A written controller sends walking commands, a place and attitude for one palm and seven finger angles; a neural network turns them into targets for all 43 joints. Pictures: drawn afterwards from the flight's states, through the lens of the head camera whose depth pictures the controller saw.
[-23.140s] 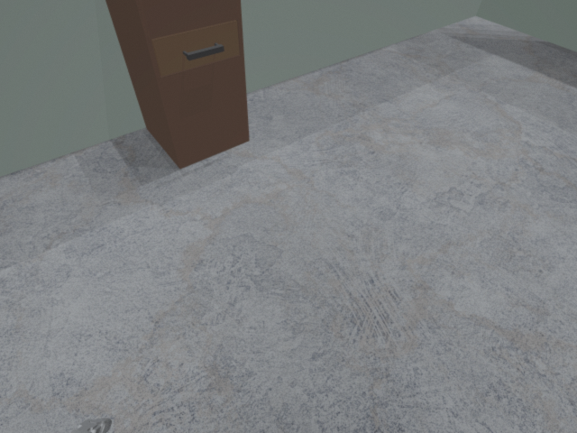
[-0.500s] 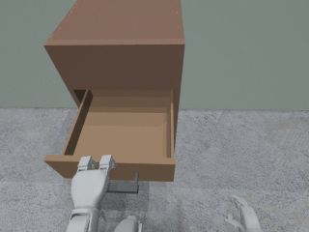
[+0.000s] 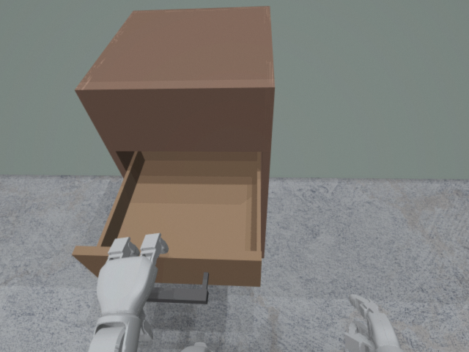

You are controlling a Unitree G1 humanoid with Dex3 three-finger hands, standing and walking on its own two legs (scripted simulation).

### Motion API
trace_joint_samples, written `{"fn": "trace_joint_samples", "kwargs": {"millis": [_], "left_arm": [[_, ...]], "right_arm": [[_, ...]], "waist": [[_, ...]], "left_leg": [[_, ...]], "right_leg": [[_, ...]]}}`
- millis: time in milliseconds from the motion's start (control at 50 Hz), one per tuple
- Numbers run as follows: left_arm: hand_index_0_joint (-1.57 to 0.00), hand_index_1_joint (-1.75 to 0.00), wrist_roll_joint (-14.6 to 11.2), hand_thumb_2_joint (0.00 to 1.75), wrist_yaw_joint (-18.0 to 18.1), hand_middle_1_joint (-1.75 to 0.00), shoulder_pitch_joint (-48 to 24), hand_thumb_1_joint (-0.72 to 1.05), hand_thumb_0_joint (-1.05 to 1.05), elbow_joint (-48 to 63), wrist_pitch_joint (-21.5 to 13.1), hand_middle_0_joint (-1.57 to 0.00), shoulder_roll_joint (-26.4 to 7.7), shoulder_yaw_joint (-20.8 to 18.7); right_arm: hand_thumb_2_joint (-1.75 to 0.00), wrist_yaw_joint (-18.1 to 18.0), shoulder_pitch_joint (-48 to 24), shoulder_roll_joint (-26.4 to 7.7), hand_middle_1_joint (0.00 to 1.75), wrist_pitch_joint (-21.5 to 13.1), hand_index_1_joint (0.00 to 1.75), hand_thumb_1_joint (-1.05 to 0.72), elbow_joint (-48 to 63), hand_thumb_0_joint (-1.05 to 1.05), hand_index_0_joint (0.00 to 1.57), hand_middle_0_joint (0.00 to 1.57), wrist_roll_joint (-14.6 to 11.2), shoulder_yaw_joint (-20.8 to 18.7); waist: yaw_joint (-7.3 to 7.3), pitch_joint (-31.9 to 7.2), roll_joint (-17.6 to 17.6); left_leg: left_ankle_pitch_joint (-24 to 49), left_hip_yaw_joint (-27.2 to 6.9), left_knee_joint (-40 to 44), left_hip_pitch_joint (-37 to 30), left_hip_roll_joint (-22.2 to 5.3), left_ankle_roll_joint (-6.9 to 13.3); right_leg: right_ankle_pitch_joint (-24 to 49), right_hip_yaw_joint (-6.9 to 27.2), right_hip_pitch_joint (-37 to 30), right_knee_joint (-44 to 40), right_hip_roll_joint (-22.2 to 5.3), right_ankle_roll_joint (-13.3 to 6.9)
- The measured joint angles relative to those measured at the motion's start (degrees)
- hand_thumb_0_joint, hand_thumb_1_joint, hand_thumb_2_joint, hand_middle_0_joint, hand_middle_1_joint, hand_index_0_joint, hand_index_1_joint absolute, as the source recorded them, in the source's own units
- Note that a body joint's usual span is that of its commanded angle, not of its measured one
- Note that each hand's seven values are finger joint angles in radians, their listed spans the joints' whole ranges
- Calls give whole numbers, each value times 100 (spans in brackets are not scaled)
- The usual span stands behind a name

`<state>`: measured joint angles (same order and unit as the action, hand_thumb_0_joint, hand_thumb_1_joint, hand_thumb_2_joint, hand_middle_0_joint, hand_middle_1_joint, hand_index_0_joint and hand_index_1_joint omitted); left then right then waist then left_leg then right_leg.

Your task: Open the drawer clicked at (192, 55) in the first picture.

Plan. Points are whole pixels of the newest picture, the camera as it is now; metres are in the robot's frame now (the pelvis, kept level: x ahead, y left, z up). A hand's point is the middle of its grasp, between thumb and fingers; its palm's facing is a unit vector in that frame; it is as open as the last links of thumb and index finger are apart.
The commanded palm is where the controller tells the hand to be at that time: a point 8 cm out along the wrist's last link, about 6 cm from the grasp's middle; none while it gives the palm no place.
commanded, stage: lift the hand off the handle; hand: left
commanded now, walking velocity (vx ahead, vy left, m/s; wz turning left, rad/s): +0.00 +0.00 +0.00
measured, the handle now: (169, 285) +0.27 +0.18 -0.13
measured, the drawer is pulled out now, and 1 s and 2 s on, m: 0.30 0.30 0.30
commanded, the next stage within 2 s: draw the hand back to the body in 0.48 s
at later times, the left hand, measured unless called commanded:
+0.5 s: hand (140, 276) +0.24 +0.19 +0.01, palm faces +0.03 -0.13 -0.99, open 13.9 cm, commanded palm +0.21 +0.18 +0.07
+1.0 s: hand (105, 282) +0.21 +0.22 +0.06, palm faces +0.03 -0.13 -0.99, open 13.9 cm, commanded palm +0.19 +0.21 +0.12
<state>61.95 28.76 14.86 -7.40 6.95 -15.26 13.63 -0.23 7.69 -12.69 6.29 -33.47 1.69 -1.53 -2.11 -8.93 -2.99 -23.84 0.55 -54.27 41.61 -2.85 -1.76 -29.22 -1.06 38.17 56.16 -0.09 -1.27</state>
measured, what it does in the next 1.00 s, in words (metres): stands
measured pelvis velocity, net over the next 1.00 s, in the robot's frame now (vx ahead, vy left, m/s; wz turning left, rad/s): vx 0.01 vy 0.00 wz -0.01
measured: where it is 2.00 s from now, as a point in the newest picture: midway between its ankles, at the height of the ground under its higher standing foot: outside the picture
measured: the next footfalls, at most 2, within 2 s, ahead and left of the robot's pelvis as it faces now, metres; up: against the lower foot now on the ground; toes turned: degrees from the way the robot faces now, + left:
none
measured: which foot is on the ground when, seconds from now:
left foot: down 0.00-1.00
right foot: down 0.00-1.00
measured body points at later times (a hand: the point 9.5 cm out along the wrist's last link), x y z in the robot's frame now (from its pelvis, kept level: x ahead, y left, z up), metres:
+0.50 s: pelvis +0.01 +0.00 +0.01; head +0.03 -0.03 +0.46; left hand +0.23 +0.19 +0.06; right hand +0.21 -0.21 -0.09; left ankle +0.03 +0.14 -0.68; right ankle -0.01 -0.11 -0.68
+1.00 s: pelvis +0.01 +0.00 +0.02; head +0.02 -0.04 +0.47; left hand +0.20 +0.22 +0.11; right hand +0.22 -0.21 -0.07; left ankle +0.03 +0.14 -0.68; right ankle -0.01 -0.11 -0.68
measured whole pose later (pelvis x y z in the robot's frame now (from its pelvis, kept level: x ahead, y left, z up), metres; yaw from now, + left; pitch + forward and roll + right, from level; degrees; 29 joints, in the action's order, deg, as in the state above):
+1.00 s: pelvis +0.01 +0.00 +0.02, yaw +0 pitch +6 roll +1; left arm 57.0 18.6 24.5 9.8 5.3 -21.2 7.9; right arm 0.4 7.3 -13.1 5.1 -32.2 0.7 -0.7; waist -4.2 -6.4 -3.9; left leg -21.0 1.3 -44.6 29.5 -2.6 -1.7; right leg -26.1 -0.5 26.3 46.5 -0.1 -1.0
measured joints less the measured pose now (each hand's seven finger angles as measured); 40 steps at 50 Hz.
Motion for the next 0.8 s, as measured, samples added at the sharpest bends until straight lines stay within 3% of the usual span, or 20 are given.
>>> {"fn": "trace_joint_samples", "kwargs": {"millis": [140,340,600,700,800], "left_arm": [[-31,-120,4,30,-44,-120,96,-49,0,227,-109,-32,-37,-53],[-31,-120,-53,30,-216,-120,115,-49,0,488,47,-32,-48,28],[-31,-120,-54,30,-439,-120,73,-49,0,443,-11,-32,-41,59],[-32,-120,-48,31,-387,-120,343,-49,0,817,-166,-32,-124,-67],[-32,-120,-157,31,-402,-120,605,-49,0,1171,-42,-32,-274,-252]], "right_arm": [[-90,23,-32,-14,30,-7,29,-91,16,1,20,20,19,-35],[-90,77,-42,53,30,18,29,-91,47,2,20,20,-29,15],[-90,119,-38,69,30,-21,29,-91,88,2,20,20,-47,46],[-90,149,-30,66,30,-22,29,-91,121,2,20,20,-27,12],[-90,154,-28,29,30,-9,29,-91,97,2,20,20,-70,10]], "waist": [[-29,36,2],[-57,81,-27],[-87,122,-4],[-90,118,-5],[-120,133,-53]], "left_leg": [[0,13,56,-80,7,-1],[46,39,252,-329,16,7],[123,64,493,-571,20,10],[95,95,491,-616,-10,0],[110,110,583,-782,-11,1]], "right_leg": [[1,13,-73,-49,-6,4],[61,35,-316,-255,-12,18],[146,55,-546,-493,-11,24],[142,88,-575,-499,18,17],[160,101,-733,-587,20,19]]}}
